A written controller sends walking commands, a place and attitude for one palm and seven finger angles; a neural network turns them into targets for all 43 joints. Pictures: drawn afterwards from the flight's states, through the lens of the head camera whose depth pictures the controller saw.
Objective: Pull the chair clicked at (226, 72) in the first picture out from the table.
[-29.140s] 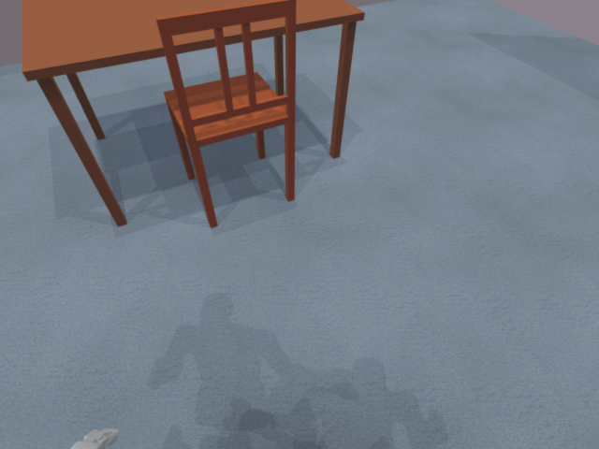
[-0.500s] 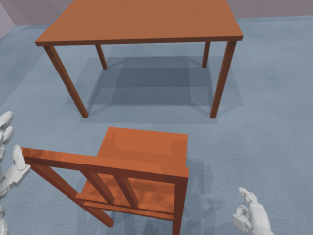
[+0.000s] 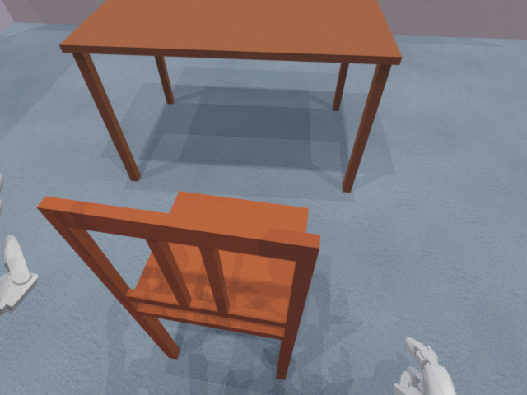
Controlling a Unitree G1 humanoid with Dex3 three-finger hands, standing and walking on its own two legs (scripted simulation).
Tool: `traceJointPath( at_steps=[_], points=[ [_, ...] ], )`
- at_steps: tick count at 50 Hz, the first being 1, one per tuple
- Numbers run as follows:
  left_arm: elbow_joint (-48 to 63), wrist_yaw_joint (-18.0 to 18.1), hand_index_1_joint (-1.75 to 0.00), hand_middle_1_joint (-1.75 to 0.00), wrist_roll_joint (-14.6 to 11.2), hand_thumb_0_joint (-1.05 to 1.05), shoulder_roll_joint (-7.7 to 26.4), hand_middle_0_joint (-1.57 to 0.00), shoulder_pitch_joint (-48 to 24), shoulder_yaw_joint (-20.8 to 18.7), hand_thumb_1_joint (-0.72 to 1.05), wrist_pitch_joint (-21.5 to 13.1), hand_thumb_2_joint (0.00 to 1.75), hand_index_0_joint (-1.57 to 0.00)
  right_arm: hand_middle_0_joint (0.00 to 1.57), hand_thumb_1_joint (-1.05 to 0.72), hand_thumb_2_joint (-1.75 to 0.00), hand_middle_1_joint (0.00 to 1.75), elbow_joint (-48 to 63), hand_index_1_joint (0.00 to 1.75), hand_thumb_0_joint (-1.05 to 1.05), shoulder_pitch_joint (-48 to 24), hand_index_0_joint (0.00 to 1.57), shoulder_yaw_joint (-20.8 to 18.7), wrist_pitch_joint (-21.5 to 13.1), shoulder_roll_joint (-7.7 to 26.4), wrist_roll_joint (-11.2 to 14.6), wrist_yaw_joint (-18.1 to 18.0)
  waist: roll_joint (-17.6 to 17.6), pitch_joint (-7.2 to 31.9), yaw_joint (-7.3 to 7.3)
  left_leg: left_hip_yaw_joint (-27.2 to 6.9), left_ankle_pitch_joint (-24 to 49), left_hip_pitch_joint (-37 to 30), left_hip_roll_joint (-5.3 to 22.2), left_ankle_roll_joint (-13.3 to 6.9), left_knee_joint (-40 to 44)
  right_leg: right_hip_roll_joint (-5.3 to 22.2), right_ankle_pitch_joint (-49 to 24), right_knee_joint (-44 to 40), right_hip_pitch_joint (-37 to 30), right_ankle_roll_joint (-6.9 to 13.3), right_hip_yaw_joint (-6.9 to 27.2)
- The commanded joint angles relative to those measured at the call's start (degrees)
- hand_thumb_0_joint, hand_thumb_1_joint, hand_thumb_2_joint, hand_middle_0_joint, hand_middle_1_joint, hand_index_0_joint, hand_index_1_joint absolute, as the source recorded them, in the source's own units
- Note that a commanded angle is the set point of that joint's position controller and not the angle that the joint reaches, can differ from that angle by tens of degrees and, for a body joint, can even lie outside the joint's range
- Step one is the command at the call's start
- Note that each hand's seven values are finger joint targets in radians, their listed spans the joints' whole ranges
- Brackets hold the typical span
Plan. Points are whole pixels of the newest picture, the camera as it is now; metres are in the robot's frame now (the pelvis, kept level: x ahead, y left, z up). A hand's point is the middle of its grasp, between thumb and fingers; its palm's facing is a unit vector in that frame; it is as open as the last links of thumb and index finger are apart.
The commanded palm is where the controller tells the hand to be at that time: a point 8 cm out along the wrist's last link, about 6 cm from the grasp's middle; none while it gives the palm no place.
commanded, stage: step back with the hand held close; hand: left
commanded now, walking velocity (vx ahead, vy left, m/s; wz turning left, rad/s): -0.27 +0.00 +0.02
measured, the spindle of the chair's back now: (172, 273) +0.33 +0.20 -0.08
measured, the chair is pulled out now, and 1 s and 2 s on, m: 0.67 0.67 0.67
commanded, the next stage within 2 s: stop stepping back and stand still in 1.40 s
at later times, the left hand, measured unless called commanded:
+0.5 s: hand (15, 280) +0.19 +0.27 +0.17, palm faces +0.47 -0.71 -0.52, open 7.4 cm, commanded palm +0.13 +0.31 +0.18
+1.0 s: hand (9, 290) +0.18 +0.27 +0.17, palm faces +0.47 -0.73 -0.51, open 7.4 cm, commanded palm +0.12 +0.30 +0.18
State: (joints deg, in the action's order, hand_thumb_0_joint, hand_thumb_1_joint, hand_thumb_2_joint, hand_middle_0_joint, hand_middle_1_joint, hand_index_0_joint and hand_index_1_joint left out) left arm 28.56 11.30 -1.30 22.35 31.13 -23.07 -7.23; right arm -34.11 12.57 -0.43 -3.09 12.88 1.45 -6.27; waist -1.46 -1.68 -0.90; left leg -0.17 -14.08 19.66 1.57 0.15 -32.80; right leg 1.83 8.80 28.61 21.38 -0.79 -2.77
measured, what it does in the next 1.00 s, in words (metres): steps on the spot: right foot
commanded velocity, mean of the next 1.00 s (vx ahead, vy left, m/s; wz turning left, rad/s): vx -0.39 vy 0.00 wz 0.00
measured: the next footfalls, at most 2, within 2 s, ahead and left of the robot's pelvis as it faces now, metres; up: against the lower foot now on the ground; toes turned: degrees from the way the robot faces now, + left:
right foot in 0.94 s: +0.02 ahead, -0.14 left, +0.00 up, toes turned -1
left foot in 1.26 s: +0.00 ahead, +0.12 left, +0.00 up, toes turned -1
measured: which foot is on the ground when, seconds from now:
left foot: down 0.00-1.00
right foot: down 0.00-0.82, up 0.84-0.92, down 0.94-1.00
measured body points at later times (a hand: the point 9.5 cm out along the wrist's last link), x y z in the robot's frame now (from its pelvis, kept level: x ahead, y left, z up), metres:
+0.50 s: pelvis -0.01 +0.01 -0.01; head +0.03 +0.02 +0.44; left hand +0.16 +0.31 +0.20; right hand +0.16 -0.23 -0.10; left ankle +0.04 +0.13 -0.73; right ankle +0.08 -0.13 -0.73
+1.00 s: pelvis -0.02 +0.00 -0.01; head +0.03 +0.02 +0.44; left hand +0.15 +0.31 +0.20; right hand +0.15 -0.23 -0.09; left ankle +0.04 +0.13 -0.73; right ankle -0.02 -0.14 -0.73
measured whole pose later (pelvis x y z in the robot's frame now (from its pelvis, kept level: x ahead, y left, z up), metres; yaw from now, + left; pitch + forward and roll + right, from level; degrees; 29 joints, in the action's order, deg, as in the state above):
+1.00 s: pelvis -0.02 +0.00 -0.01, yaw +0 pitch +4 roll -3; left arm 32.5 10.0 -1.6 24.5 32.0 -29.1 -15.5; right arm -37.6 10.5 -0.9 -9.3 9.7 -0.7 -4.6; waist 0.1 -2.4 -1.3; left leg -1.3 -13.4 27.5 3.9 1.0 -37.2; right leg -0.5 18.6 32.3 18.6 -1.1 -2.5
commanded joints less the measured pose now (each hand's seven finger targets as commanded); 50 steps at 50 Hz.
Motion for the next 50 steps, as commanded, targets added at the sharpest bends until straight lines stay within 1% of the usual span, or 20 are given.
traceJointPath(
  at_steps=[1, 3, 12, 17, 23, 27, 31, 33, 34, 36, 37, 38, 39, 41, 42, 43, 46, 48, 49, 50],
  points=[
    [12.7, 1.4, -0.3, -0.3, 0.2, 0.0, 11.5, -0.2, -1.6, -8.7, 0.9, -4.3, 0.9, -0.2, 0.2, -0.9, -0.9, 0.3, 9.9, 0.3, 0.0, -5.4, 0.2, -2.6, -4.2, 6.6, -0.2, 0.0, -3.2, 4.6, 0.15, -7.1, -17.3, 10.8, 5.6, -3.2, 11.9, 3.5, 12.4, -4.0, -10.6, 1.0, 7.0],
    [12.0, 1.6, -0.3, -0.3, 0.3, 0.0, 12.0, -0.2, -0.9, -9.5, 0.9, -4.3, 0.9, -0.2, 0.2, -0.9, -0.9, 0.3, 9.4, 0.3, 0.0, -5.3, 0.2, -2.9, -4.7, 6.7, -0.1, 0.0, -5.0, 4.6, 0.26, -6.6, -18.1, 11.5, 5.6, -3.4, 11.8, 3.6, 11.1, -3.6, -11.5, 1.0, 7.3],
    [14.0, 1.4, -0.3, -0.3, 0.8, 0.0, 11.6, -0.2, -2.3, -9.9, 0.9, -5.8, 0.9, -0.2, 0.2, -0.9, -0.9, 0.3, 9.2, 0.3, 0.0, -4.2, 0.2, -3.4, -5.8, 6.9, -0.7, 0.8, -1.2, 4.4, 0.39, -6.9, -20.2, 15.8, 5.6, -3.5, 9.1, 4.1, 9.3, -1.4, -10.8, 1.6, 8.9],
    [15.4, 1.4, -0.3, -0.3, 0.6, 0.0, 11.9, -0.2, -1.8, -10.8, 0.9, -6.7, 0.9, -0.2, 0.2, -0.9, -0.9, 0.3, 8.6, 0.3, 0.0, -4.0, 0.2, -3.6, -6.2, 6.8, -0.9, 1.0, -1.1, 6.1, 0.54, -6.8, -19.4, 15.3, 5.4, -3.2, 7.6, 4.7, 7.9, -1.0, -10.0, 2.2, 9.3],
    [15.4, 1.5, -0.3, -0.3, 0.6, 0.0, 12.7, -0.2, 0.3, -12.6, 0.9, -7.7, 0.9, -0.2, 0.2, -0.9, -0.9, 0.3, 7.4, 0.3, 0.0, -4.7, 0.2, -4.0, -6.7, 6.9, -1.0, 0.7, -4.5, 8.1, 0.69, -7.5, -15.6, 16.1, 6.9, -3.7, 8.5, 3.9, 0.4, 3.4, -12.5, 2.1, 7.9],
    [16.0, 1.1, -0.3, -0.3, 0.6, 0.0, 12.2, -0.2, 0.7, -13.0, 0.9, -8.6, 0.9, -0.2, 0.2, -0.9, -0.9, 0.3, 7.5, 0.3, 0.0, -4.6, 0.2, -4.1, -7.1, 6.2, -1.0, 0.7, -4.0, 9.6, 0.62, -7.9, -10.2, 17.9, 8.1, -3.9, 7.8, 3.3, -6.3, 7.4, -15.3, 1.7, 6.5],
    [16.6, 0.8, -0.3, -0.3, -0.1, 0.0, 12.1, -0.2, 0.8, -12.3, 0.9, -9.0, 0.9, -0.2, 0.2, -0.9, -0.9, 0.3, 6.6, 0.3, 0.0, -4.0, 0.2, -4.5, -7.0, 5.9, -1.2, 0.8, 0.0, 10.6, 1.01, -6.0, -7.3, 12.2, 5.0, -2.4, 2.0, 6.4, -8.5, 2.3, -10.0, 3.7, 9.8],
    [15.2, 1.2, -0.3, -0.3, -0.2, 0.0, 13.7, -0.2, 1.7, -13.8, 0.9, -8.8, 0.9, -0.2, 0.2, -0.9, -0.9, 0.3, 5.4, 0.3, 0.0, -3.7, 0.2, -5.0, -6.5, 5.8, -1.4, 0.9, 3.1, 10.8, 1.19, -4.2, -9.7, 8.0, 2.7, -1.3, -1.6, 9.3, -6.2, -3.4, -6.1, 5.2, 13.1],
    [15.7, 1.0, -0.3, -0.3, -0.4, 0.0, 12.2, -0.2, 2.4, -12.1, 0.9, -8.8, 0.9, -0.2, 0.2, -0.9, -0.9, 0.3, 5.6, 0.3, 0.0, -3.3, 0.2, -4.7, -6.2, 5.6, -1.5, 1.1, 4.3, 11.3, 1.33, -4.0, -10.6, 6.1, 1.9, -1.0, -2.9, 10.6, -3.6, -5.4, -4.4, 6.0, 13.3],
    [16.3, 1.2, -0.3, -0.3, -0.3, 0.0, 12.9, -0.2, 2.2, -12.4, 0.9, -8.8, 0.9, -0.2, 0.2, -0.9, -0.9, 0.3, 5.7, 0.3, 0.0, -4.1, 0.2, -4.5, -5.8, 5.7, -1.7, 1.2, 4.8, 10.5, 1.17, -4.5, -11.0, 4.0, 1.9, -1.1, -2.3, 11.0, 2.0, -7.4, -1.8, 6.1, 12.5],
    [16.2, 1.3, -0.3, -0.3, -0.1, 0.0, 13.1, -0.2, 2.4, -12.6, 0.9, -8.8, 0.9, -0.2, 0.2, -0.9, -0.9, 0.3, 5.9, 0.3, 0.0, -4.7, 0.2, -4.4, -5.6, 5.7, -1.7, 1.1, 4.5, 9.7, 1.05, -5.3, -10.5, 3.6, 2.6, -1.4, -0.2, 9.8, 4.2, -6.9, -0.9, 5.5, 11.3],
    [16.2, 1.7, -0.3, -0.3, 0.1, 0.0, 14.7, -0.2, 2.5, -14.2, 0.9, -9.0, 0.9, -0.2, 0.2, -0.9, -0.9, 0.3, 5.6, 0.3, 0.0, -5.6, 0.2, -4.5, -5.6, 6.4, -1.8, 0.8, 0.7, 9.0, 1.02, -6.8, -9.8, 5.2, 4.4, -2.1, 3.6, 7.8, 4.8, -5.0, -2.1, 4.6, 9.7],
    [16.4, 1.4, -0.3, -0.3, 0.1, 0.0, 12.9, -0.2, 3.0, -13.0, 0.9, -9.3, 0.9, -0.2, 0.2, -0.9, -0.9, 0.3, 6.4, 0.3, 0.0, -5.4, 0.2, -4.1, -5.7, 6.1, -1.7, 0.7, -2.7, 9.0, 1.13, -8.7, -10.4, 8.2, 6.6, -2.7, 8.1, 5.0, 6.2, -1.4, -4.8, 3.3, 7.2],
    [15.4, 1.2, -0.3, -0.3, 0.9, 0.0, 12.2, -0.2, 2.0, -13.7, 0.9, -9.8, 0.9, -0.2, 0.2, -0.9, -0.9, 0.3, 7.7, 0.3, 0.0, -6.3, 0.2, -3.9, -6.4, 6.9, -1.3, 0.2, -11.6, 7.0, 1.07, -13.3, -18.2, 23.6, 13.6, -6.0, 17.3, -0.8, 4.4, 12.6, -17.1, 0.1, 1.9],
    [16.2, 0.9, -0.3, -0.3, 1.0, 0.0, 11.9, -0.2, 1.1, -13.3, 0.9, -10.2, 0.9, -0.2, 0.2, -0.9, -0.9, 0.3, 7.7, 0.3, 0.0, -5.8, 0.2, -4.0, -7.0, 6.4, -1.2, 0.1, -13.0, 7.1, 1.16, -13.8, -14.2, 25.1, 15.1, -6.7, 16.8, -1.1, 2.6, 16.1, -18.9, -0.1, 1.8],
    [15.0, 0.8, -0.3, -0.3, 0.6, 0.0, 13.0, -0.2, 1.3, -13.9, 0.9, -10.0, 0.9, -0.2, 0.2, -0.9, -0.9, 0.3, 7.1, 0.3, 0.0, -6.1, 0.2, -4.4, -7.3, 6.1, -0.9, 0.0, -11.8, 7.3, 1.03, -13.0, -6.3, 20.9, 14.8, -6.7, 14.2, -0.4, 3.4, 15.8, -16.1, 0.1, 2.9],
    [16.0, -0.6, -0.3, -0.3, -0.7, 0.0, 10.9, -0.2, 2.4, -11.2, 0.9, -11.3, 0.9, -0.2, 0.2, -0.9, -0.9, 0.3, 4.7, 0.3, 0.0, -3.1, 0.2, -4.1, -8.7, 5.7, -1.9, 1.0, -9.9, 6.7, 0.65, -13.4, 13.0, 7.4, 15.0, -7.0, 9.5, -0.1, 11.1, 8.5, -7.0, 1.1, 2.2],
    [17.1, -1.1, -0.3, -0.3, -0.5, 0.0, 11.3, -0.2, 1.2, -10.6, 0.9, -12.4, 0.9, -0.2, 0.2, -0.9, -0.9, 0.3, 2.4, 0.3, 0.0, -2.9, 0.2, -4.1, -9.5, 6.1, -2.6, 1.4, -12.2, 9.1, 0.55, -11.7, 29.7, -3.9, 14.5, -6.3, 5.2, 0.5, 5.5, 0.2, -5.4, 1.2, 1.9],
    [18.3, -1.4, -0.3, -0.3, -0.6, 0.0, 11.0, -0.2, 0.0, -9.6, 0.9, -12.9, 0.9, -0.2, 0.2, -0.9, -0.9, 0.3, 2.5, 0.3, 0.0, -3.2, 0.2, -3.6, -9.7, 5.8, -2.9, 1.8, -12.2, 11.3, 0.37, -11.7, 34.4, -7.4, 14.0, -5.6, 3.3, 0.7, 1.4, -3.5, -6.5, 1.4, 2.1],
    [20.3, -1.6, -0.3, -0.3, -0.4, 0.0, 10.8, -0.2, -1.2, -9.1, 0.9, -13.1, 0.9, -0.2, 0.2, -0.9, -0.9, 0.3, 2.7, 0.3, 0.0, -3.3, 0.2, -4.1, -9.8, 6.3, -2.7, 2.0, -10.5, 14.0, 0.35, -9.1, 36.4, -9.8, 12.7, -4.0, 1.1, 0.4, -5.1, -4.1, -8.3, 1.8, 1.8]
  ],
)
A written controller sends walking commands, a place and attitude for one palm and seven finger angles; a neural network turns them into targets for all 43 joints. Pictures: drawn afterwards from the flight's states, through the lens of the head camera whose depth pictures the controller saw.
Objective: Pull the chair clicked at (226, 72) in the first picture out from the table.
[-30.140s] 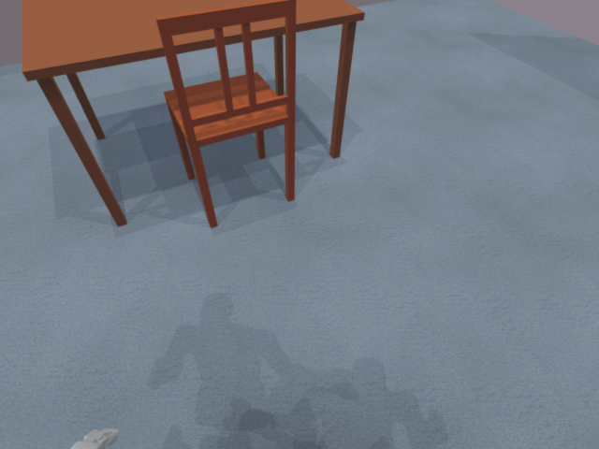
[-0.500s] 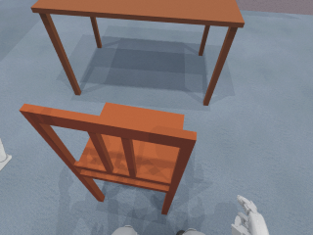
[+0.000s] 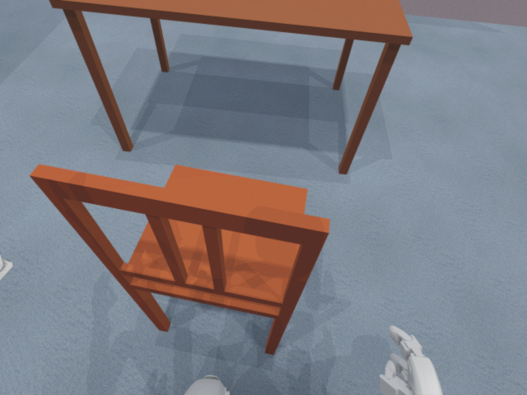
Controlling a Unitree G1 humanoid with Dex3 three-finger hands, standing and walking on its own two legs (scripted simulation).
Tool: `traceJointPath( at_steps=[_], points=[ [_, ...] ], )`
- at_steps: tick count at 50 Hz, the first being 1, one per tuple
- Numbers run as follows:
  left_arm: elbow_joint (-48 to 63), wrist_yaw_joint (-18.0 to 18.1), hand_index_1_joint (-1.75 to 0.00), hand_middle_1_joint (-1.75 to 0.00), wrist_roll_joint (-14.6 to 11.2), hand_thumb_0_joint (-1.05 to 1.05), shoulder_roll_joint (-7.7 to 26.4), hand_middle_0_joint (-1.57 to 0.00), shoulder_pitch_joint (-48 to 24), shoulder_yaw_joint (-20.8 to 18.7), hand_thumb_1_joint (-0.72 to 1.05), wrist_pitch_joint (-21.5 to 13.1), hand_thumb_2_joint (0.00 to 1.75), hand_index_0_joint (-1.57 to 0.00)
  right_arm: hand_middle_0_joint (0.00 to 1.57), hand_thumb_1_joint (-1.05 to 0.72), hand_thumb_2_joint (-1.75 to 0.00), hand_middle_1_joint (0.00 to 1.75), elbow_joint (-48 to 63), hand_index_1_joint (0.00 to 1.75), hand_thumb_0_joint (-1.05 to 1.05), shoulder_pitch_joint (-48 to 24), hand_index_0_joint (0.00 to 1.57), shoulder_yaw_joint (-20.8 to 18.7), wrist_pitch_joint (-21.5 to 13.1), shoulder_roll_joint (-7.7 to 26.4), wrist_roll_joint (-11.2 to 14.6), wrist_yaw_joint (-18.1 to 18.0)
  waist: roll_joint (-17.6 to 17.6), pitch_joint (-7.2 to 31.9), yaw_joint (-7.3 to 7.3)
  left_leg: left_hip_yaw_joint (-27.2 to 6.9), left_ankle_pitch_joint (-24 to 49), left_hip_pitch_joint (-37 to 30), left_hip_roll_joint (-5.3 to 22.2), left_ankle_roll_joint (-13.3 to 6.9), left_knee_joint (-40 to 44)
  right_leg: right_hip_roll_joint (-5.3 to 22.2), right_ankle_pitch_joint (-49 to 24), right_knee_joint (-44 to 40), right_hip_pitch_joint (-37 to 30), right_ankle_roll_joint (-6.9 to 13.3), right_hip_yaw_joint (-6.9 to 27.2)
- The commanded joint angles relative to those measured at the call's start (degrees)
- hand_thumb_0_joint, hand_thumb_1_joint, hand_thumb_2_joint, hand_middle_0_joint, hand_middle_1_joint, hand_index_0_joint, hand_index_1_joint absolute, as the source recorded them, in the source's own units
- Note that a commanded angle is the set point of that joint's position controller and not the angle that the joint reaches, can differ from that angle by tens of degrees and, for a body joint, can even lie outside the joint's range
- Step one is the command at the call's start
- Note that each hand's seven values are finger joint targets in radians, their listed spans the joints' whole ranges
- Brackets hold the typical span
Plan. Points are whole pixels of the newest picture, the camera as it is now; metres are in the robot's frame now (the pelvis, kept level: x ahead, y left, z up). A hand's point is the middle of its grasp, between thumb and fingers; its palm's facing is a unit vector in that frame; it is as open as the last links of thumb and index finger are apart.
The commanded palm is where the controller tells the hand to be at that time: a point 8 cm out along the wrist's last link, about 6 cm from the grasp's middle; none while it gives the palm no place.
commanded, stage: step back with the hand held close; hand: left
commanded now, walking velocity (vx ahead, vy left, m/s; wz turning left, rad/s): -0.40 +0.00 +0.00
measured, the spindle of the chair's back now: (170, 250) +0.35 +0.20 -0.07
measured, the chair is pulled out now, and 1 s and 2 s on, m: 0.67 0.67 0.67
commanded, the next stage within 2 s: stop stepping back and stand still in 0.40 s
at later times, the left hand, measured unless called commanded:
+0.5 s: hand out of the picture +0.09 +0.23 +0.19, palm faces +0.35 -0.78 -0.52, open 7.4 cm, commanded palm +0.04 +0.28 +0.19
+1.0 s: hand out of the picture -0.02 +0.26 +0.19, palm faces +0.48 -0.75 -0.46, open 7.4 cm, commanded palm -0.08 +0.29 +0.19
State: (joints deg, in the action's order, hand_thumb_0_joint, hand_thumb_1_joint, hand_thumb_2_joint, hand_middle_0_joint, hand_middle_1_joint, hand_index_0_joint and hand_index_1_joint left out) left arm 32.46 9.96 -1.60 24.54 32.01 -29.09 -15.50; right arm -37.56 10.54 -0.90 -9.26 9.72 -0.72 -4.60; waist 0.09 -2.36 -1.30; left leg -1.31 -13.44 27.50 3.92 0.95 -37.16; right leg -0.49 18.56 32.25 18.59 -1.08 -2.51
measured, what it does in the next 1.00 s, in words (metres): walks backwards: left foot, then right foot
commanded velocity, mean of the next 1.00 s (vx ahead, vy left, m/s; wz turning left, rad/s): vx -0.07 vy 0.02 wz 0.01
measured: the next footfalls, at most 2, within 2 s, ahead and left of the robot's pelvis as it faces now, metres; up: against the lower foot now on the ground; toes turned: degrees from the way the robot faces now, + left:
left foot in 0.26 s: +0.02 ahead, +0.12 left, +0.00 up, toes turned -1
right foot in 0.48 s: -0.13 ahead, -0.14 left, +0.00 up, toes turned +1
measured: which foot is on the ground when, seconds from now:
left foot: down 0.00-0.08, up 0.10-0.24, down 0.26-0.54, up 0.56-0.72, down 0.74-1.00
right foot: down 0.00-0.28, up 0.30-0.46, down 0.48-1.00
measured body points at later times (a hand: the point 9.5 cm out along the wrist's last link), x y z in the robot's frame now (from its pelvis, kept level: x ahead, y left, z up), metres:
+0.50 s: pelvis -0.11 -0.02 +0.00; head -0.07 +0.00 +0.45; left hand +0.07 +0.27 +0.21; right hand +0.06 -0.25 -0.08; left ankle -0.02 +0.13 -0.72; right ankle -0.11 -0.16 -0.73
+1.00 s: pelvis -0.21 -0.02 +0.01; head -0.23 -0.01 +0.46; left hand -0.05 +0.29 +0.21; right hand -0.08 -0.26 -0.08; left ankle -0.17 +0.09 -0.72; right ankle -0.18 -0.14 -0.72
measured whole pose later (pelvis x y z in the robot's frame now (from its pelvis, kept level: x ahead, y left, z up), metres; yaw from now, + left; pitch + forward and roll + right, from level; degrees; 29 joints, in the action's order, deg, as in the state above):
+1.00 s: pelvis -0.21 -0.02 +0.01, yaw +1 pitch -2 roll -2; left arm 24.6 8.9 -0.8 23.4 31.3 -24.8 -13.0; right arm -38.5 16.9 -0.9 -8.1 11.7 1.4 -3.7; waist -1.3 1.5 1.2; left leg -0.5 -16.0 16.1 1.5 -1.2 -31.7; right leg -0.4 15.3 27.2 13.1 -0.1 -2.4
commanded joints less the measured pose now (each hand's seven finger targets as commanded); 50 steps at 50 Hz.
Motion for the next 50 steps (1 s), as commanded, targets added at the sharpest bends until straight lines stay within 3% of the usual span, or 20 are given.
traceJointPath(
  at_steps=[1, 4, 6, 9, 11, 14, 15, 17, 24, 25, 26, 27, 28, 31, 35, 37, 39, 40, 43, 50],
  points=[
    [16.0, -0.4, -0.3, -0.3, -0.4, 0.0, 9.4, -0.2, -0.5, -3.8, 0.9, -4.7, 0.9, -0.2, 0.2, -0.9, -0.9, 0.3, 6.8, 0.3, 0.0, -1.9, 0.2, -4.1, -3.6, 9.2, 0.1, 0.4, -8.8, 16.6, 0.23, -6.1, 33.0, -18.2, 8.6, -3.8, 3.0, 3.7, -19.4, -7.7, -6.7, 2.6, 2.1],
    [12.7, -0.4, -0.3, -0.3, -1.7, 0.0, 10.9, -0.2, 4.2, -5.5, 0.9, -3.6, 0.9, -0.2, 0.2, -0.9, -0.9, 0.3, 8.1, 0.3, 0.0, -1.9, 0.2, -4.4, -1.3, 7.9, 1.1, 0.2, 2.3, 17.6, 1.58, 0.1, 10.7, -12.0, 0.1, 0.1, -6.1, 14.6, -38.7, -9.0, -5.9, 8.1, 12.8],
    [10.2, 0.4, -0.3, -0.3, -1.9, 0.0, 12.3, -0.2, 3.9, -7.3, 0.9, -2.9, 0.9, -0.2, 0.2, -0.9, -0.9, 0.3, 8.4, 0.3, 0.0, -4.2, 0.2, -4.4, 0.4, 6.8, 0.9, 0.1, 6.9, 14.0, 1.31, -1.9, -11.1, -5.6, -3.2, 0.8, -15.6, 21.5, -38.1, -12.4, -3.4, 11.8, 16.2],
    [7.1, 0.9, -0.3, -0.3, -1.0, 0.0, 11.2, -0.2, 4.0, -7.9, 0.9, -1.6, 0.9, -0.2, 0.2, -0.9, -0.9, 0.3, 8.9, 0.3, 0.0, -6.2, 0.2, -2.4, 1.9, 5.2, 0.8, -0.7, 8.3, 10.3, 1.85, -3.3, -10.1, -4.6, -2.0, 0.1, -2.9, 16.8, -39.1, -8.2, -6.0, 9.1, 10.2],
    [7.4, 1.0, -0.3, -0.3, -0.9, 0.0, 10.9, -0.2, 4.4, -7.1, 0.9, -1.7, 0.9, -0.2, 0.2, -0.9, -0.9, 0.3, 8.9, 0.3, 0.0, -5.3, 0.2, -2.8, 2.4, 6.5, 1.0, -1.3, 5.1, 10.8, 2.02, -1.9, 9.2, -9.7, -0.2, -0.9, 13.6, 10.4, -34.4, -2.0, -7.6, 3.9, 5.6],
    [8.0, -0.1, -0.3, -0.3, -1.6, 0.0, 9.2, -0.2, 7.0, -4.9, 0.9, -2.1, 0.9, -0.2, 0.2, -0.9, -0.9, 0.3, 10.0, 0.3, 0.0, -4.7, 0.2, -4.4, 0.9, 7.8, 0.9, -0.3, -11.9, 13.0, 1.24, -12.1, 39.5, -15.3, 14.6, -7.8, 15.7, 2.2, 4.6, 12.2, 0.8, 0.6, 3.1],
    [11.4, -0.3, -0.3, -0.3, -1.7, 0.0, 10.3, -0.2, 5.1, -5.2, 0.9, -2.0, 0.9, -0.2, 0.2, -0.9, -0.9, 0.3, 9.4, 0.3, 0.0, -4.7, 0.2, -4.0, -0.1, 7.7, -0.3, -0.1, -16.3, 12.3, 1.53, -13.4, 38.2, -11.7, 16.7, -9.8, 17.4, 2.0, 11.0, 17.2, 0.9, 0.0, 4.0],
    [16.1, -0.3, -0.3, -0.3, -1.3, 0.0, 9.1, -0.2, 1.4, -3.0, 0.9, -2.7, 0.9, -0.2, 0.2, -0.9, -0.9, 0.3, 8.2, 0.3, 0.0, -2.5, 0.2, -4.2, -1.5, 8.7, -0.3, 0.6, -13.2, 10.7, 1.41, -11.0, 44.9, -15.5, 15.1, -9.3, 13.8, 2.2, 6.3, 12.7, 1.9, 0.7, 4.7],
    [11.0, -0.9, -0.3, -0.3, -2.0, 0.0, 11.1, -0.2, 3.4, -6.8, 0.9, -3.7, 0.9, -0.2, 0.2, -0.9, -0.9, 0.3, 7.4, 0.3, 0.0, -3.2, 0.2, -3.3, -3.4, 9.0, 0.2, 0.7, -11.2, 9.0, 0.33, -8.7, 7.0, -4.4, 9.1, -5.0, 10.2, 2.9, -8.7, -8.3, -10.9, 1.4, 0.0],
    [9.4, -0.9, -0.3, -0.3, -1.7, 0.0, 12.1, -0.2, 1.9, -7.9, 0.9, -4.1, 0.9, -0.2, 0.2, -0.9, -0.9, 0.3, 7.6, 0.3, 0.0, -3.4, 0.2, -3.1, -3.3, 8.9, 0.4, 0.5, -8.7, 7.8, 0.73, -6.2, -1.9, -2.2, 7.1, -3.6, 8.1, 4.4, -10.3, -9.4, -9.9, 1.9, 1.0],
    [7.1, -1.3, -0.3, -0.3, -1.7, 0.0, 10.1, -0.2, 3.4, -5.6, 0.9, -3.1, 0.9, -0.2, 0.2, -0.9, -0.9, 0.3, 8.8, 0.3, 0.0, -0.6, 0.2, -4.3, -2.2, 9.3, 1.3, 0.8, 2.2, 9.5, 1.75, -0.4, -14.9, -3.9, 0.3, 0.0, -0.6, 8.6, -2.1, -12.4, -2.8, 5.1, 10.2],
    [5.5, -0.9, -0.3, -0.3, -2.3, 0.0, 10.4, -0.2, 3.6, -4.4, 0.9, -1.6, 0.9, -0.2, 0.2, -0.9, -0.9, 0.3, 9.6, 0.3, 0.0, 0.0, 0.2, -4.7, -0.8, 9.5, 2.2, 1.0, 11.0, 9.0, 1.69, 1.3, -14.5, -9.2, -4.0, 1.7, -15.8, 18.2, 13.0, -20.7, 8.5, 9.3, 22.2],
    [3.4, 0.1, -0.3, -0.3, -2.2, 0.0, 10.5, -0.2, 3.3, -5.0, 0.9, 0.8, 0.9, -0.2, 0.2, -0.9, -0.9, 0.3, 8.7, 0.3, 0.0, -0.5, 0.2, -4.3, 0.6, 9.1, 1.9, 1.2, 10.4, 9.3, 1.52, -0.3, -11.7, -10.8, -3.8, 1.1, -23.3, 21.6, 15.4, -22.8, 11.7, 12.0, 24.6],
    [4.1, 1.1, -0.3, -0.3, -1.8, 0.0, 10.9, -0.2, -2.9, -3.1, 0.9, 2.6, 0.9, -0.2, 0.2, -0.9, -0.9, 0.3, 10.1, 0.3, 0.0, -3.7, 0.2, -1.4, 1.5, 7.7, 1.5, 0.3, 9.2, 7.5, 3.25, 0.2, -12.2, -10.4, -2.7, -0.6, -15.1, 17.3, 15.2, -18.3, 8.2, 7.0, 13.1],
    [7.1, 1.4, -0.3, -0.3, 0.1, 0.0, 11.3, -0.2, -5.0, -1.7, 0.9, 0.9, 0.9, -0.2, 0.2, -0.9, -0.9, 0.3, 9.8, 0.3, 0.0, -2.7, 0.2, -2.1, -1.2, 9.1, 1.2, -1.0, 6.4, 3.0, 2.28, 2.1, -13.1, -13.8, -3.3, -3.1, 13.7, 12.8, 16.8, -17.7, 1.4, 4.2, 10.6],
    [9.4, 1.1, -0.3, -0.3, 0.7, 0.0, 10.3, -0.2, -3.9, -1.2, 0.9, -0.4, 0.9, -0.2, 0.2, -0.9, -0.9, 0.3, 10.2, 0.3, 0.0, -1.5, 0.2, -2.7, -3.0, 9.9, 1.4, -0.6, -3.7, 2.2, 1.55, -3.0, -9.3, -11.8, 1.8, -5.1, 25.1, 6.5, 7.1, -9.0, -4.8, 1.9, 6.9],
    [7.4, 0.6, -0.3, -0.3, 1.5, 0.0, 10.0, -0.2, -2.5, -1.9, 0.9, -0.7, 0.9, -0.2, 0.2, -0.9, -0.9, 0.3, 10.2, 0.3, 0.0, -2.0, 0.2, -2.2, -2.9, 9.2, 2.0, 0.3, -20.2, 2.1, 1.59, -11.8, -29.0, 0.2, 7.7, -7.4, 31.2, 2.3, 7.7, 4.6, -8.4, 0.2, 0.7],
    [8.1, 0.4, -0.3, -0.3, 1.9, 0.0, 9.7, -0.2, -4.3, -1.6, 0.9, -0.5, 0.9, -0.2, 0.2, -0.9, -0.9, 0.3, 10.7, 0.3, 0.0, -2.7, 0.2, -2.7, -2.7, 9.1, 2.1, 0.5, -21.1, -0.6, 2.0, -12.3, -32.2, 7.7, 8.4, -8.1, 31.5, 1.4, 3.2, 9.3, -11.7, -0.2, 0.4],
    [4.0, -0.3, -0.3, -0.3, 1.2, 0.0, 9.9, -0.2, -2.9, -1.9, 0.9, -0.7, 0.9, -0.2, 0.2, -0.9, -0.9, 0.3, 9.6, 0.3, 0.0, -1.1, 0.2, -3.0, -2.7, 9.4, 2.7, 1.0, -8.0, -1.4, 1.3, -9.0, -25.5, 4.5, 5.9, -6.9, 23.2, 1.3, 2.0, -3.7, -12.2, 0.0, 0.5],
    [3.5, 0.0, -0.3, -0.3, 0.3, 0.0, 7.5, -0.2, -4.7, 0.0, 0.9, 0.7, 0.9, -0.2, 0.2, -0.9, -0.9, 0.3, 8.8, 0.3, 0.0, -1.6, 0.2, -2.8, -1.8, 9.4, 1.8, 0.4, -3.1, 1.1, 2.52, -5.8, -22.8, -3.8, 1.4, -5.3, 16.7, 2.1, 9.0, -12.3, -6.3, 3.4, 7.9]
  ],
)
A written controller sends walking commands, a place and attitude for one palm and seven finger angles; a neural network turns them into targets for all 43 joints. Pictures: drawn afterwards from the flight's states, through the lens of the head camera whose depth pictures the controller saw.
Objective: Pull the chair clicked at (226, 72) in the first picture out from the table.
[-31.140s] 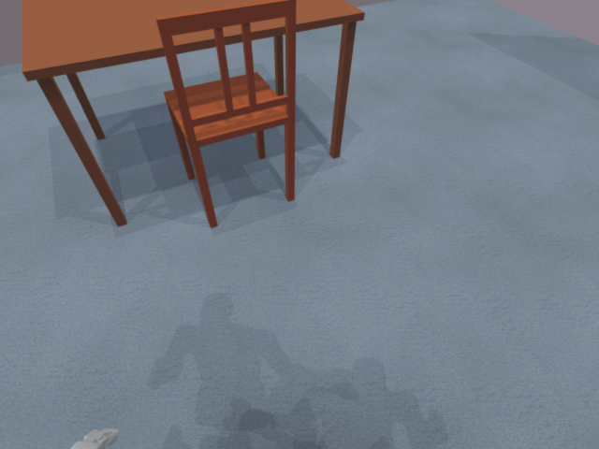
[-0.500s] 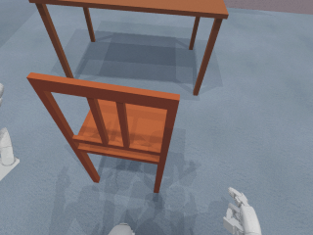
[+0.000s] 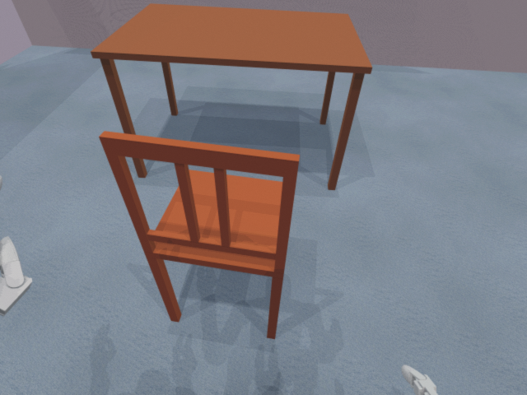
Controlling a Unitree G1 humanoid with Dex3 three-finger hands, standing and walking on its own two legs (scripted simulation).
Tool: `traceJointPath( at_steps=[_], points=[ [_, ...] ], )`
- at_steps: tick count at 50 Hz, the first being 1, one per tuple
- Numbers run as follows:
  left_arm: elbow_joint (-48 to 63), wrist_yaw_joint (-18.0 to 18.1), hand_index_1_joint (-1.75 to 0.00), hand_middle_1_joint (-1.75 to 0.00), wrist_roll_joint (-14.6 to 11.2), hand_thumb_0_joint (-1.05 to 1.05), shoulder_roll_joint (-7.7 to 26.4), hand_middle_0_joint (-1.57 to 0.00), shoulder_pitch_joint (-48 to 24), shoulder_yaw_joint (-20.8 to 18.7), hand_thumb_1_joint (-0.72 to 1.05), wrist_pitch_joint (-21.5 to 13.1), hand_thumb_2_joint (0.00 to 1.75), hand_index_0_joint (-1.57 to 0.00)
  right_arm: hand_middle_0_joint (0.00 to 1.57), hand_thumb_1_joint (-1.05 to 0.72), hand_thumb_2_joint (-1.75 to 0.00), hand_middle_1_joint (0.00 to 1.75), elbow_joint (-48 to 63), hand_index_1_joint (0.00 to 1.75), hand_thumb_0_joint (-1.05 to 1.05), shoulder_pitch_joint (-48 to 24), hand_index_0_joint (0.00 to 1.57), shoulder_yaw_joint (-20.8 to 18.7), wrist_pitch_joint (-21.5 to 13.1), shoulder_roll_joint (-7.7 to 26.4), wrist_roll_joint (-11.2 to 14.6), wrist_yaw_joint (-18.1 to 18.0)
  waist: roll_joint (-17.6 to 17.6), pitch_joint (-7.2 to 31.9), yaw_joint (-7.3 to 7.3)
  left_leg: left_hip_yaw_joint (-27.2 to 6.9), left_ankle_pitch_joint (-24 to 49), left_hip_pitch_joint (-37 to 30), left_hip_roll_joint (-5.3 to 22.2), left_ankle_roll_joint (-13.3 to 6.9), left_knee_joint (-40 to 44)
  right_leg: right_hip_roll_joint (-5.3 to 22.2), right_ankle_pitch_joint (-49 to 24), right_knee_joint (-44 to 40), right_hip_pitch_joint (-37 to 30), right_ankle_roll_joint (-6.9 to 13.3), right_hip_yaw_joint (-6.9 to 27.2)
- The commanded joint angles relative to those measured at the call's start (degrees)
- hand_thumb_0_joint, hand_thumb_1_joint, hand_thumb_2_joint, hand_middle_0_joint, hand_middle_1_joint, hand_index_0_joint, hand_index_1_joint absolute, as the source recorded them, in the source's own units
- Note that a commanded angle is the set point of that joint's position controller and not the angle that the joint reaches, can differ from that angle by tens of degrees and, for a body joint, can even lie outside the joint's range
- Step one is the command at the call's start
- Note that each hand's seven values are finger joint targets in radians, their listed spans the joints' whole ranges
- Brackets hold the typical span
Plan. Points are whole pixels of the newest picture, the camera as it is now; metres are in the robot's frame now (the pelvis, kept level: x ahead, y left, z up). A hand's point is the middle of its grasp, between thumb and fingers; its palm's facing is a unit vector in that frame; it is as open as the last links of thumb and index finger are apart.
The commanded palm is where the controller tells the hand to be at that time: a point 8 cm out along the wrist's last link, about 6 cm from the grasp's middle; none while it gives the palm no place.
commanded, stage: stop stepping back and stand still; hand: left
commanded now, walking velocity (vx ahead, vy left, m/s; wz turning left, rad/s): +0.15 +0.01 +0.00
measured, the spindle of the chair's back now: (188, 204) +0.56 +0.21 -0.09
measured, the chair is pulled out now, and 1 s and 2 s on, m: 0.67 0.67 0.67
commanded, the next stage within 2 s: let the arm hang, fingers relaxed in 0.20 s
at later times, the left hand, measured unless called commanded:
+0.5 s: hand (145, 393) +0.17 +0.20 -0.12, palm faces +0.06 -0.96 -0.27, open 7.4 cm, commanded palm none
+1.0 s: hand out of the picture +0.01 +0.18 -0.17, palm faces +0.02 -0.97 -0.23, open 7.3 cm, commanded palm none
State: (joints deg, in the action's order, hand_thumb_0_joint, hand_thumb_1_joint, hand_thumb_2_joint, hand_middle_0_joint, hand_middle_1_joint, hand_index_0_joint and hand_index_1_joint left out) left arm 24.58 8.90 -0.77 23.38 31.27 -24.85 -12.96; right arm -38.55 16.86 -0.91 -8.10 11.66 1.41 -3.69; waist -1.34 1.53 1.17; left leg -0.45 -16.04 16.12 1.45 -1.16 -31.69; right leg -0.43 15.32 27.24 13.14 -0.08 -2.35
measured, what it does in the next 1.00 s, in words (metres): stands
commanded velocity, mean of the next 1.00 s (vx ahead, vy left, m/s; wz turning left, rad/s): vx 0.02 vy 0.01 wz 0.00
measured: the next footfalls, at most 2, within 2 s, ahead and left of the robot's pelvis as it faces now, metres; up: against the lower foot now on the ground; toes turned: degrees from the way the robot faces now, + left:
none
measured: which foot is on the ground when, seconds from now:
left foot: down 0.00-1.00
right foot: down 0.00-1.00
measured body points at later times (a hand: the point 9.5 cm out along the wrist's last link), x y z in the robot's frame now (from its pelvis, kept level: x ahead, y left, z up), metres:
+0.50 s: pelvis +0.01 +0.00 -0.01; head +0.02 +0.00 +0.44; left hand +0.16 +0.25 -0.10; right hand +0.12 -0.24 -0.14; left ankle +0.04 +0.11 -0.74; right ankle +0.03 -0.13 -0.74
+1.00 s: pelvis +0.03 +0.00 +0.00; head +0.05 -0.01 +0.45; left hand +0.01 +0.23 -0.15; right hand +0.01 -0.21 -0.16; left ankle +0.04 +0.11 -0.74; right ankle +0.03 -0.13 -0.74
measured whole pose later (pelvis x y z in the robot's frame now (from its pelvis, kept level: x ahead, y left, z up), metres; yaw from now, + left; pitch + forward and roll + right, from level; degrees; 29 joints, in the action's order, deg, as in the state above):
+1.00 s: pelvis +0.03 +0.00 +0.00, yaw +1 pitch -1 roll +0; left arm -60.4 2.0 0.5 10.1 18.8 0.8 0.8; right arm -60.7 19.7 0.8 0.2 7.8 -0.4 -1.4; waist -1.2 -3.6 0.1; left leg -0.6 -12.4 12.6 -0.7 -0.7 -25.8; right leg 0.7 13.2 25.2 11.3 -0.3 -0.7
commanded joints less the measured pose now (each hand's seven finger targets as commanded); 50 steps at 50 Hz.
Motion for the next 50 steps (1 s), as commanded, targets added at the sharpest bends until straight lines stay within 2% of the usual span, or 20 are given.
traceJointPath(
  at_steps=[1, 3, 6, 8, 11, 14, 15, 16, 17, 20, 21, 22, 24, 26, 28, 31, 33, 36, 43, 50],
  points=[
    [11.6, 1.2, -0.3, -0.3, -0.8, 0.0, 9.2, -0.2, -4.2, -4.7, 0.9, -1.7, 0.9, -0.2, 0.2, -0.9, -0.9, 0.3, 9.6, 0.3, 0.0, -7.9, 0.2, -2.7, -3.0, 7.1, -0.5, -0.5, 2.3, -1.7, 0.1, -5.3, -15.1, 4.9, 2.8, -3.0, 7.9, 3.6, 10.8, -9.2, -0.2, 3.0, 10.2],
    [11.9, 1.3, -0.3, -0.3, -1.0, 0.0, 10.3, -0.2, -5.2, -5.1, 0.9, -1.5, 0.9, -0.2, 0.2, -0.9, -0.9, 0.3, 8.9, 0.3, 0.0, -7.7, 0.2, -2.7, -2.8, 7.2, -0.7, -0.6, 4.4, -0.1, 0.39, -3.8, -11.9, 1.4, 1.6, -2.5, 5.5, 5.8, 12.1, -11.5, 1.7, 3.7, 13.2],
    [12.4, 1.4, -0.3, -0.3, -0.4, 0.0, 9.2, -0.2, -7.2, -3.8, 0.9, -1.1, 0.9, -0.2, 0.2, -0.9, -0.9, 0.3, 9.5, 0.3, 0.0, -8.7, 0.2, -2.1, -2.5, 7.0, -1.0, -0.9, 0.6, -3.0, 0.39, -5.4, -17.9, 2.1, 2.3, -2.8, 9.5, 4.5, 19.4, -11.4, 5.3, 3.2, 12.0],
    [13.6, 1.7, -0.3, -0.3, -0.4, 0.0, 10.4, -0.2, -7.7, -4.8, 0.9, -1.4, 0.9, -0.2, 0.2, -0.9, -0.9, 0.3, 9.6, 0.3, 0.0, -9.3, 0.2, -2.0, -2.6, 6.8, -0.8, -1.2, -2.5, -3.5, 0.2, -7.0, -15.3, 2.5, 3.5, -3.2, 11.6, 3.7, 12.8, -9.5, 2.7, 2.9, 10.8],
    [12.4, 1.7, -0.3, -0.3, -0.7, 0.0, 10.1, -0.2, -5.5, -5.6, 0.9, -1.5, 0.9, -0.2, 0.2, -0.9, -0.9, 0.3, 9.6, 0.3, 0.0, -9.3, 0.2, -1.9, -2.8, 6.3, -0.7, -1.1, -2.2, -1.1, -0.35, -6.9, -10.8, 1.9, 4.1, -3.0, 12.4, 3.5, 6.3, -8.4, -1.6, 2.2, 9.8],
    [11.1, 1.4, -0.3, -0.3, -0.8, 0.0, 8.8, -0.2, -3.2, -4.6, 0.9, -1.1, 0.9, -0.2, 0.2, -0.9, -0.9, 0.3, 10.2, 0.3, 0.0, -9.1, 0.2, -2.0, -2.4, 6.2, -0.2, -0.8, -1.9, -2.8, -0.34, -6.4, -14.4, 3.8, 4.0, -2.3, 13.5, 3.5, 10.0, -10.5, -1.0, 1.6, 10.3],
    [-30.8, -6.8, -0.3, -0.3, 4.6, 0.0, -5.9, -0.2, -5.7, 18.0, 0.9, 9.3, 0.9, -0.2, 0.2, -0.9, -0.9, 0.3, -2.8, 0.3, 0.0, -7.2, 0.2, -3.1, -1.0, 9.9, -2.0, 4.6, 0.3, -6.8, 2.1, -5.7, 1.6, 5.9, 3.4, -1.2, 2.3, 5.6, -3.1, 1.1, 9.3, 2.4, 5.5],
    [-33.2, -8.0, -0.3, -0.3, 3.1, 0.0, -9.1, -0.2, -3.8, 17.9, 0.9, 12.9, 0.9, -0.2, 0.2, -0.9, -0.9, 0.3, -3.4, 0.3, 0.0, -3.6, 0.2, -2.0, 2.6, 4.9, -2.0, 4.5, -0.5, -2.7, 0.63, -4.3, 3.4, 3.2, 3.6, -1.0, 4.1, 5.0, -2.6, 0.7, 8.8, 1.6, 5.7],
    [-34.8, -8.2, -0.3, -0.3, 2.7, 0.0, -9.5, -0.2, -5.1, 19.0, 0.9, 13.7, 0.9, -0.2, 0.2, -0.9, -0.9, 0.3, -2.6, 0.3, 0.0, -3.9, 0.2, -1.4, 3.8, 4.7, -2.5, 4.2, -0.4, -1.9, -0.15, -6.2, -0.1, 5.8, 4.4, -1.7, 5.5, 4.8, 1.9, 0.3, 7.1, 1.3, 5.1],
    [-42.9, -7.8, -0.3, -0.3, 3.0, 0.0, -6.6, -0.2, -10.7, 20.0, 0.9, 13.2, 0.9, -0.2, 0.2, -0.9, -0.9, 0.3, -2.1, 0.3, 0.0, -2.9, 0.2, -1.1, 5.7, 5.6, -3.2, 3.9, 14.2, -0.8, -0.44, -5.8, 6.2, 4.3, 1.6, -1.7, 1.9, 6.8, -4.3, -2.4, 2.9, 3.0, 8.2],
    [-46.1, -7.7, -0.3, -0.3, 2.9, 0.0, -5.7, -0.2, -12.0, 20.3, 0.9, 13.0, 0.9, -0.2, 0.2, -0.9, -0.9, 0.3, -2.7, 0.3, 0.0, -2.2, 0.2, -1.2, 6.1, 6.1, -3.1, 3.8, 15.5, 1.0, -0.11, -5.2, 10.3, 1.3, 0.9, -1.4, 1.2, 7.8, -9.2, -2.2, 1.6, 4.0, 8.6],
    [-49.4, -7.5, -0.3, -0.3, 2.7, 0.0, -5.3, -0.2, -13.2, 20.8, 0.9, 13.0, 0.9, -0.2, 0.2, -0.9, -0.9, 0.3, -3.7, 0.3, 0.0, -1.7, 0.2, -1.1, 6.4, 6.4, -3.0, 3.7, 13.8, 1.7, 0.13, -5.2, 13.4, -0.8, 1.2, -1.3, 2.1, 7.7, -11.9, -1.5, 0.8, 4.3, 8.2],
    [-56.4, -7.3, -0.3, -0.3, 2.2, 0.0, -5.0, -0.2, -13.6, 22.0, 0.9, 13.2, 0.9, -0.2, 0.2, -0.9, -0.9, 0.3, -6.4, 0.3, 0.0, -2.3, 0.2, -0.5, 6.3, 6.5, -2.9, 3.5, 3.6, 1.1, -0.76, -6.5, 19.0, -1.6, 2.7, -1.5, 5.0, 5.8, -13.6, 0.1, -0.9, 3.1, 6.9],
    [-63.2, -7.0, -0.3, -0.3, 1.8, 0.0, -4.6, -0.2, -12.6, 23.0, 0.9, 13.2, 0.9, -0.2, 0.2, -0.9, -0.9, 0.3, -9.0, 0.3, 0.0, -2.3, 0.2, 0.1, 6.3, 6.3, -2.5, 3.2, -3.0, 1.3, -1.4, -6.4, 19.7, -2.3, 3.2, -1.3, 6.9, 5.1, -11.7, -0.9, -3.3, 2.4, 6.6],
    [-68.6, -7.0, -0.3, -0.3, 1.5, 0.0, -4.4, -0.2, -11.8, 23.6, 0.9, 13.0, 0.9, -0.2, 0.2, -0.9, -0.9, 0.3, -11.5, 0.3, 0.0, -1.2, 0.2, 0.4, 6.6, 5.7, -2.1, 2.8, -5.1, -0.2, -1.56, -6.0, 17.7, -2.7, 3.2, -1.3, 7.4, 4.9, -11.1, -2.9, -3.9, 2.5, 6.4],
    [-72.1, -6.6, -0.3, -0.3, 1.6, 0.0, -7.2, -0.2, -10.9, 22.8, 0.9, 13.0, 0.9, -0.2, 0.2, -0.9, -0.9, 0.3, -13.9, 0.3, 0.0, 2.1, 0.2, -0.1, 6.8, 3.0, -2.5, 2.2, -10.0, 2.5, -1.1, -5.8, 15.5, -4.6, 3.5, -1.4, 8.4, 4.9, -10.4, -3.8, -5.4, 3.0, 5.2],
    [-74.3, -6.8, -0.3, -0.3, 1.4, 0.0, -7.4, -0.2, -11.6, 23.5, 0.9, 13.0, 0.9, -0.2, 0.2, -0.9, -0.9, 0.3, -14.9, 0.3, 0.0, 2.9, 0.2, -0.1, 7.2, 2.8, -2.2, 2.0, -5.3, 0.4, -1.17, -6.4, 13.4, -4.1, 3.9, -1.8, 9.1, 4.6, -9.7, -5.0, -4.9, 3.0, 4.9],
    [-77.0, -7.0, -0.3, -0.3, 1.2, 0.0, -7.4, -0.2, -11.7, 24.1, 0.9, 13.1, 0.9, -0.2, 0.2, -0.9, -0.9, 0.3, -16.5, 0.3, 0.0, 4.9, 0.2, -0.2, 7.2, 3.4, -2.1, 2.1, -2.4, -1.1, -1.02, -6.8, 9.3, -3.3, 4.1, -1.9, 10.6, 5.1, -7.1, -5.7, -4.3, 2.9, 5.0],
    [-81.5, -6.9, -0.3, -0.3, 1.1, 0.0, -7.9, -0.2, -10.4, 24.8, 0.9, 13.1, 0.9, -0.2, 0.2, -0.9, -0.9, 0.3, -19.4, 0.3, 0.0, 7.0, 0.2, 0.0, 7.5, 2.9, -2.0, 2.0, 0.5, -5.9, -1.03, -6.4, 3.3, -1.3, 4.1, -2.3, 12.7, 5.1, -3.6, -6.8, -1.9, 3.0, 5.1],
    [-82.9, -6.5, -0.3, -0.3, 1.2, 0.0, -8.7, -0.2, -8.8, 25.0, 0.9, 12.9, 0.9, -0.2, 0.2, -0.9, -0.9, 0.3, -20.9, 0.3, 0.0, 7.5, 0.2, 0.2, 7.4, 1.7, -1.9, 2.0, 2.2, -5.6, -0.88, -5.6, 4.5, -2.6, 3.5, -2.2, 11.4, 5.5, -3.9, -6.7, -0.5, 3.1, 6.4]
  ],
)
